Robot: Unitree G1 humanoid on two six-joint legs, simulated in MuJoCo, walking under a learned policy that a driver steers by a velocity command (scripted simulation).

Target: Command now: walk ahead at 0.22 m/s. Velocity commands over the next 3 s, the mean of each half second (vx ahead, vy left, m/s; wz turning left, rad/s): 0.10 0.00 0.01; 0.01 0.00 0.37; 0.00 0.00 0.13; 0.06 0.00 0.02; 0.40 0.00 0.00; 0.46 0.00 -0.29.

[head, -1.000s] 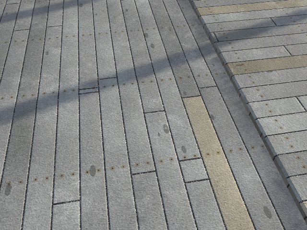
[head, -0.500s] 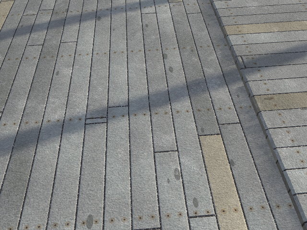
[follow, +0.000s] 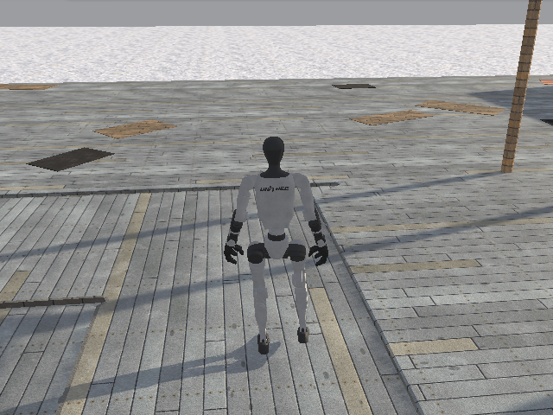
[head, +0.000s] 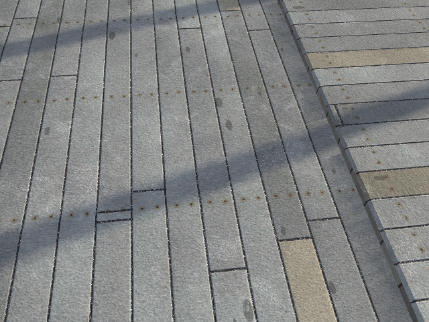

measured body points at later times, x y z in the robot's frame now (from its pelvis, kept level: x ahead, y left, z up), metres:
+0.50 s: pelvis +0.11 -0.03 -0.01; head +0.13 -0.03 +0.44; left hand +0.23 +0.22 -0.14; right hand +0.15 -0.29 -0.16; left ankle +0.03 +0.08 -0.74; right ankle +0.16 -0.14 -0.74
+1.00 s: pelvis +0.05 +0.03 +0.00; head +0.06 +0.07 +0.45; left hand +0.13 +0.34 -0.13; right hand +0.17 -0.24 -0.11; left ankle +0.03 +0.10 -0.74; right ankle +0.12 -0.13 -0.66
